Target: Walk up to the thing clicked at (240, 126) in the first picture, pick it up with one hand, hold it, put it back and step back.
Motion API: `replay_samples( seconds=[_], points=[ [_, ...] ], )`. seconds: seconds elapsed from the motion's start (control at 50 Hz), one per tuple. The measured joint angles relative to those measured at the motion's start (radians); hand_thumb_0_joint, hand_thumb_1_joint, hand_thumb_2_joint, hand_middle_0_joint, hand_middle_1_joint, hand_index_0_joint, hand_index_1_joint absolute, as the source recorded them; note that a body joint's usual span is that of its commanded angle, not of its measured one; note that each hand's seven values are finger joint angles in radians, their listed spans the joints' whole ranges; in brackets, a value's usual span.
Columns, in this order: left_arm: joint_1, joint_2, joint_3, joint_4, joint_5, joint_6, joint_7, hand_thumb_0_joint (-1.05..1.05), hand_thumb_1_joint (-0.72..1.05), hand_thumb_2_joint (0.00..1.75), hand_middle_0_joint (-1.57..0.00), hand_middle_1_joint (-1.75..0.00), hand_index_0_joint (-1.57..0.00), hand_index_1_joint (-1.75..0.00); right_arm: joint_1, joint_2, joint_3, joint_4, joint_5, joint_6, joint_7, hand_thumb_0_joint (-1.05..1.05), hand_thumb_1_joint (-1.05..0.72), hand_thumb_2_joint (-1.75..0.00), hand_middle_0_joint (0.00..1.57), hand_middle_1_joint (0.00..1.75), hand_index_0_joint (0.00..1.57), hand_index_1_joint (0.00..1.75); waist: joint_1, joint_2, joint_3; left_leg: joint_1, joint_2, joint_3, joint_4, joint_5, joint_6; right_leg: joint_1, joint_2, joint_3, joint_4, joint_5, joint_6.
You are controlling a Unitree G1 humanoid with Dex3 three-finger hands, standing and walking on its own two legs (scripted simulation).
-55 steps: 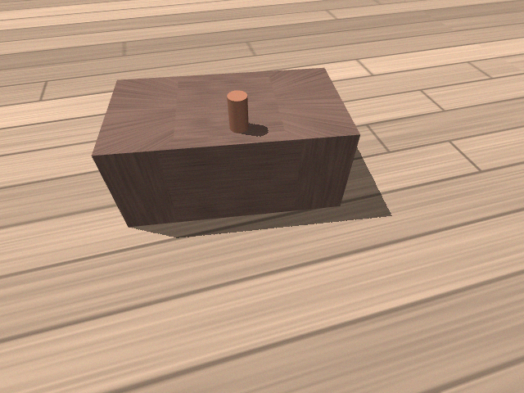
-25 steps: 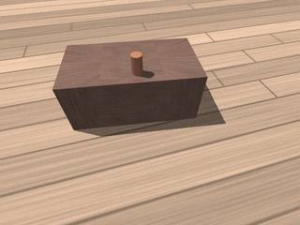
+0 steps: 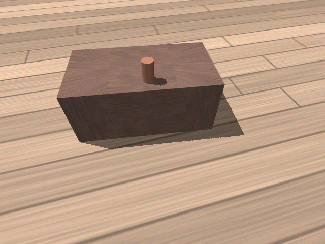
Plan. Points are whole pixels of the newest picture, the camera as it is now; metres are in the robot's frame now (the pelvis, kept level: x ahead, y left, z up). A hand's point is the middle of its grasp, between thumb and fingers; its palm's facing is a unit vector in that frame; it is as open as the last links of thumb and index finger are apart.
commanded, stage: stand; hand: left
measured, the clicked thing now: (148, 70) +1.15 +0.12 -0.26
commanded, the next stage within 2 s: walk up in 0.02 s
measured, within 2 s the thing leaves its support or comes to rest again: neither
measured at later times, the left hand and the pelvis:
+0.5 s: hand out of the picture +0.14 +0.19 -0.14, palm faces +0.06 -0.92 -0.39, open 7.4 cm; pelvis +0.11 -0.09 -0.01, yaw +2 degrees
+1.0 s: hand (116, 174) +0.38 +0.18 -0.16, palm faces +0.02 -0.94 -0.34, open 7.4 cm; pelvis +0.33 -0.10 -0.02, yaw +3 degrees
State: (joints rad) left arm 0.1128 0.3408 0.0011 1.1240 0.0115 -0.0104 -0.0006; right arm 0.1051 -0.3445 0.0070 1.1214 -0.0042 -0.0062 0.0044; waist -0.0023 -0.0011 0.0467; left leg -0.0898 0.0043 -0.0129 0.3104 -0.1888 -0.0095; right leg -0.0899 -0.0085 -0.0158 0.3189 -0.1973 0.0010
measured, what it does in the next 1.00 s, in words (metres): walks ahead: right foot, then left foot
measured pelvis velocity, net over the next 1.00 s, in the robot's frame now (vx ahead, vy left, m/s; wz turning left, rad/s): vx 0.33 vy -0.10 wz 0.06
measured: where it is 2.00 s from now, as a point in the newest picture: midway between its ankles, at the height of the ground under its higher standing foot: (190, 173)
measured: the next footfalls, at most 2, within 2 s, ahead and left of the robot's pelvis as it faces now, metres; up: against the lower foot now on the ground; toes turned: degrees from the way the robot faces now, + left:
right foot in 0.30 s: +0.15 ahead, -0.20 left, +0.00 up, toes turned -2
left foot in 0.72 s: +0.36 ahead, +0.05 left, +0.00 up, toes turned +8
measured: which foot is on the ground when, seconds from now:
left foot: down 0.00-0.34, up 0.36-0.70, down 0.72-1.00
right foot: down 0.00-0.08, up 0.10-0.28, down 0.30-0.76, up 0.78-1.00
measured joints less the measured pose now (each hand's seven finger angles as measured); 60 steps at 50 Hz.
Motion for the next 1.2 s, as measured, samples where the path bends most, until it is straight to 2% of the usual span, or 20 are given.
replay_samples(
  seconds=[0.06,0.14,0.22,0.3,0.34,0.36,0.4,0.46,0.52,0.62,0.7,0.74,0.78,0.82,0.88,0.94,1.06,1.14,1.18,1.2],
  points=[
    [0.014,0.005,0.023,-0.026,0.014,0.002,-0.023,0.0,0.9,0.9,-0.2,-0.3,-0.2,-0.3,0.022,0.001,-0.018,-0.023,-0.008,-0.008,0.013,0.01,-0.9,-0.9,0.2,0.3,0.21,0.3,0.001,-0.004,-0.007,-0.02,-0.003,-0.001,0.049,-0.06,0.019,-0.027,-0.001,0.0,0.066,-0.081,-0.014],
    [0.052,0.045,0.066,-0.07,0.036,0.015,-0.054,0.0,0.9,0.9,-0.2,-0.3,-0.2,-0.3,0.091,-0.004,-0.052,-0.068,-0.024,-0.037,0.032,0.01,-0.9,-0.9,0.21,0.3,0.21,0.3,-0.001,-0.028,-0.033,-0.036,-0.01,0.001,0.09,-0.086,0.041,-0.153,-0.004,0.01,0.351,-0.238,-0.029],
    [0.06,0.089,0.09,-0.102,0.035,0.017,-0.075,0.01,0.9,0.9,-0.2,-0.3,-0.2,-0.3,0.157,-0.022,-0.072,-0.093,-0.031,-0.049,0.032,0.01,-0.9,-0.9,0.21,0.3,0.21,0.3,-0.014,-0.049,-0.015,0.0,-0.004,-0.007,0.067,-0.087,0.024,-0.254,-0.036,0.042,0.455,-0.247,-0.028],
    [0.077,0.103,0.101,-0.137,0.032,-0.001,-0.092,0.01,0.9,0.9,-0.2,-0.3,-0.2,-0.3,0.197,-0.065,-0.088,-0.101,-0.036,-0.032,0.037,0.01,-0.9,-0.9,0.21,0.3,0.21,0.3,-0.015,-0.026,0.007,0.031,0.031,-0.009,0.114,-0.149,-0.002,-0.257,-0.073,0.041,0.311,-0.162,-0.026],
    [0.089,0.097,0.107,-0.148,0.033,-0.018,-0.088,0.0,0.9,0.9,-0.2,-0.3,-0.2,-0.3,0.203,-0.091,-0.096,-0.102,-0.039,-0.016,0.033,0.01,-0.9,-0.9,0.21,0.3,0.21,0.3,-0.015,0.019,0.018,0.004,0.074,-0.033,0.247,-0.239,0.024,-0.23,-0.047,0.001,0.292,-0.032,0.0],
    [0.095,0.09,0.111,-0.158,0.036,-0.028,-0.083,0.0,0.9,0.9,-0.2,-0.3,-0.2,-0.3,0.205,-0.099,-0.098,-0.101,-0.039,-0.009,0.027,0.01,-0.9,-0.9,0.21,0.3,0.21,0.3,-0.015,0.045,0.021,-0.039,0.082,-0.069,0.369,-0.298,0.042,-0.224,-0.028,-0.024,0.319,-0.055,0.002],
    [0.117,0.078,0.11,-0.174,0.039,-0.036,-0.074,0.0,0.9,0.9,-0.2,-0.3,-0.2,-0.3,0.204,-0.095,-0.098,-0.099,-0.032,0.005,0.02,0.01,-0.9,-0.9,0.2,0.3,0.21,0.3,0.003,0.049,0.014,-0.135,0.036,-0.092,0.602,-0.328,0.045,-0.2,-0.022,-0.042,0.341,-0.108,-0.008],
    [0.163,0.055,0.095,-0.178,0.025,-0.035,-0.067,0.0,0.9,0.9,-0.2,-0.3,-0.2,-0.3,0.18,-0.092,-0.089,-0.111,-0.018,-0.007,0.032,0.01,-0.9,-0.9,0.2,0.3,0.2,0.3,0.025,0.046,0.007,-0.257,0.003,-0.04,0.759,-0.253,0.043,-0.12,-0.015,-0.049,0.261,-0.11,-0.029],
    [0.201,0.041,0.082,-0.174,0.015,-0.038,-0.063,0.0,0.9,0.9,-0.2,-0.3,-0.2,-0.3,0.161,-0.088,-0.084,-0.149,-0.007,-0.03,0.046,0.01,-0.91,-0.9,0.2,0.3,0.2,0.3,0.04,0.046,0.008,-0.343,0.011,-0.019,0.734,-0.16,0.037,-0.041,0.001,-0.056,0.168,-0.094,-0.036],
    [0.236,0.046,0.074,-0.191,0.013,-0.045,-0.06,0.0,0.9,0.9,-0.2,-0.3,-0.2,-0.3,0.135,-0.068,-0.078,-0.2,-0.01,-0.035,0.071,0.01,-0.9,-0.9,0.2,0.3,0.2,0.3,0.051,0.024,0.027,-0.393,0.051,-0.009,0.506,-0.088,0.011,0.04,0.023,-0.081,0.107,-0.126,-0.042],
    [0.244,0.062,0.068,-0.222,0.013,-0.046,-0.061,0.0,0.9,0.9,-0.2,-0.3,-0.2,-0.3,0.119,-0.054,-0.076,-0.219,-0.014,-0.034,0.075,0.01,-0.9,-0.9,0.2,0.3,0.21,0.3,0.06,-0.006,0.045,-0.348,0.064,0.03,0.315,-0.012,0.017,0.076,0.023,-0.104,0.147,-0.208,-0.027],
    [0.249,0.073,0.065,-0.231,0.01,-0.039,-0.06,0.0,0.9,0.9,-0.2,-0.3,-0.2,-0.3,0.11,-0.044,-0.079,-0.229,-0.017,-0.045,0.069,0.01,-0.9,-0.9,0.2,0.3,0.21,0.3,0.06,-0.04,0.051,-0.307,0.038,0.055,0.263,0.059,0.026,0.069,-0.006,-0.102,0.238,-0.282,-0.024],
    [0.243,0.067,0.063,-0.231,0.003,-0.025,-0.049,0.0,0.9,0.9,-0.2,-0.3,-0.2,-0.3,0.096,-0.034,-0.081,-0.254,-0.03,-0.061,0.057,0.01,-0.9,-0.9,0.2,0.3,0.21,0.3,0.055,-0.073,0.069,-0.294,0.015,0.084,0.314,0.008,0.029,-0.013,-0.034,-0.054,0.469,-0.307,-0.042],
    [0.24,0.055,0.05,-0.228,0.001,-0.012,-0.044,0.01,0.9,0.9,-0.2,-0.3,-0.2,-0.3,0.101,-0.03,-0.079,-0.282,-0.019,-0.073,0.05,0.01,-0.9,-0.9,0.2,0.3,0.21,0.3,0.031,-0.062,0.066,-0.268,0.021,0.08,0.333,-0.04,0.034,-0.118,0.001,-0.002,0.696,-0.32,-0.054],
    [0.226,0.063,0.044,-0.231,-0.002,-0.01,-0.046,0.01,0.9,0.9,-0.2,-0.3,-0.2,-0.3,0.133,-0.017,-0.067,-0.301,-0.002,-0.077,0.039,0.01,-0.9,-0.9,0.2,0.3,0.21,0.3,0.007,-0.065,0.05,-0.187,0.024,0.079,0.271,-0.052,0.028,-0.256,0.003,0.037,0.834,-0.254,-0.055],
    [0.204,0.079,0.055,-0.256,-0.003,-0.019,-0.055,0.01,0.9,0.9,-0.2,-0.3,-0.2,-0.3,0.177,-0.019,-0.056,-0.303,0.004,-0.081,0.036,0.01,-0.9,-0.9,0.21,0.3,0.21,0.3,0.0,-0.069,0.041,-0.119,0.025,0.077,0.218,-0.061,0.017,-0.352,-0.042,0.05,0.777,-0.191,-0.039],
    [0.17,0.098,0.076,-0.276,0.005,-0.02,-0.085,0.0,0.9,0.9,-0.2,-0.3,-0.2,-0.3,0.227,-0.054,-0.057,-0.295,-0.001,-0.078,0.041,0.01,-0.9,-0.9,0.21,0.3,0.21,0.3,-0.011,-0.05,0.038,-0.038,0.039,0.085,0.205,-0.132,-0.007,-0.398,-0.116,0.035,0.453,-0.049,-0.019],
    [0.175,0.103,0.089,-0.265,0.012,-0.032,-0.094,0.0,0.9,0.9,-0.2,-0.3,-0.2,-0.3,0.25,-0.089,-0.069,-0.279,-0.006,-0.058,0.04,0.01,-0.9,-0.9,0.21,0.3,0.21,0.3,-0.02,-0.004,0.007,-0.034,0.078,0.067,0.307,-0.248,-0.011,-0.326,-0.097,0.001,0.352,-0.005,-0.01],
    [0.171,0.089,0.095,-0.268,0.018,-0.049,-0.086,0.0,0.9,0.9,-0.2,-0.3,-0.2,-0.3,0.249,-0.104,-0.078,-0.263,-0.008,-0.044,0.031,0.01,-0.9,-0.9,0.21,0.3,0.21,0.3,-0.016,0.054,0.013,-0.083,0.114,0.008,0.474,-0.299,0.032,-0.315,-0.061,-0.044,0.413,-0.067,-0.003],
    [0.172,0.086,0.093,-0.276,0.017,-0.059,-0.08,0.0,0.9,0.9,-0.2,-0.3,-0.2,-0.3,0.244,-0.102,-0.078,-0.254,-0.006,-0.036,0.026,0.01,-0.9,-0.9,0.2,0.3,0.21,0.3,-0.007,0.057,0.016,-0.127,0.09,-0.018,0.593,-0.307,0.037,-0.31,-0.061,-0.051,0.435,-0.094,-0.007]
  ],
)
